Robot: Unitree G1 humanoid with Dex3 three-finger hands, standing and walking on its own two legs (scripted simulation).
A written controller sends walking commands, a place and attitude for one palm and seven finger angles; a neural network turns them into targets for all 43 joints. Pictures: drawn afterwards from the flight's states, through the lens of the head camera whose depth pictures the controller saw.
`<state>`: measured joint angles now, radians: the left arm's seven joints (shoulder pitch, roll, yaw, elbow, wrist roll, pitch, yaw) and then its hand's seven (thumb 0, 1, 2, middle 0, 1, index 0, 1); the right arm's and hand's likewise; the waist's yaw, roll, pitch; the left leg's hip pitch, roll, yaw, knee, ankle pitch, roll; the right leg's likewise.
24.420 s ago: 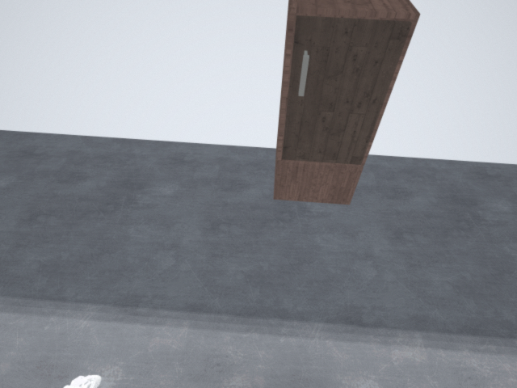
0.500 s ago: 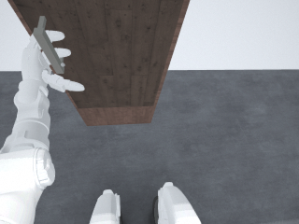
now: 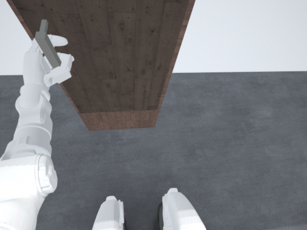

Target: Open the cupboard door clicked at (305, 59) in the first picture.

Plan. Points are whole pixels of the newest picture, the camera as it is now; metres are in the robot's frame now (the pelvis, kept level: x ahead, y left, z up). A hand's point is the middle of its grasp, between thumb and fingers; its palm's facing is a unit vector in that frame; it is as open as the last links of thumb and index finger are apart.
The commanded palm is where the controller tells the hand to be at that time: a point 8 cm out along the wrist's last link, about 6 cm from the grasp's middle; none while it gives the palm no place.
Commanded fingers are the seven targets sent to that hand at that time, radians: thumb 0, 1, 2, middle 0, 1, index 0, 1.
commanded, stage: close the thumb around the handle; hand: left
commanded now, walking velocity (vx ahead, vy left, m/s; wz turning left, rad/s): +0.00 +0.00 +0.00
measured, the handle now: (54, 51) +0.55 +0.22 +0.06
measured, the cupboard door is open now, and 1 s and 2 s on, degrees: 0 36 49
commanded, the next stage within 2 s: pull the door open along its arc in 0.12 s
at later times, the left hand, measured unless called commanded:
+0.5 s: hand (65, 78) +0.48 +0.18 +0.05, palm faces +0.00 -1.00 -0.02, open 5.4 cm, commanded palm +0.42 +0.23 +0.05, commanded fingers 0.00 0.90 0.90 -0.40 -1.35 -0.40 -1.35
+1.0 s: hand (105, 133) +0.33 +0.09 +0.05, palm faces +0.42 -0.91 +0.02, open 5.6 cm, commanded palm +0.26 +0.11 +0.05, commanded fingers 0.00 0.90 0.90 -0.40 -1.35 -0.40 -1.35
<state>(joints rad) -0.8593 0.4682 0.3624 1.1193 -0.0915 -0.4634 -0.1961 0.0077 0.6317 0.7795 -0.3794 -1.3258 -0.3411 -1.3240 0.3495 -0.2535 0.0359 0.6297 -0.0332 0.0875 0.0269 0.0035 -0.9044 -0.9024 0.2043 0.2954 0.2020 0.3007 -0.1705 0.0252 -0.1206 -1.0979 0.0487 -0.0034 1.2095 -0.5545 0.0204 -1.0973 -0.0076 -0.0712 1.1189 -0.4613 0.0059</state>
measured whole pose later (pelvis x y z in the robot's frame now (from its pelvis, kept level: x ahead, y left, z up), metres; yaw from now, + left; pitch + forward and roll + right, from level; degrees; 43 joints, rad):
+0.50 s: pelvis +0.01 +0.00 +0.01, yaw -1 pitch +24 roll -3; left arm -0.66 0.41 0.36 0.93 -0.14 -0.45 -0.23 0.01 0.79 0.80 -0.39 -1.35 -0.37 -1.35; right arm 0.35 -0.25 0.03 0.58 -0.01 0.10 0.03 0.00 -0.90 -0.90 0.20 0.30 0.20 0.30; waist -0.15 0.02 -0.13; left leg -1.03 0.06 0.03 1.16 -0.55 0.02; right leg -1.04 0.00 -0.04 1.08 -0.45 0.01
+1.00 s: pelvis +0.01 -0.01 +0.02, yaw +2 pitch +18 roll -1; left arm -0.05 -0.10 -0.10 0.34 0.11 -0.40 0.56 0.01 0.74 0.77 -0.35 -1.35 -0.39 -1.35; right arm 0.18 -0.17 0.00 0.55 -0.08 0.02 0.07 0.01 -0.91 -0.90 0.20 0.30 0.20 0.30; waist -0.01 0.01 -0.17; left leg -0.87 0.03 0.00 1.11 -0.54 0.00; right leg -0.89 -0.02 -0.07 1.07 -0.48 -0.01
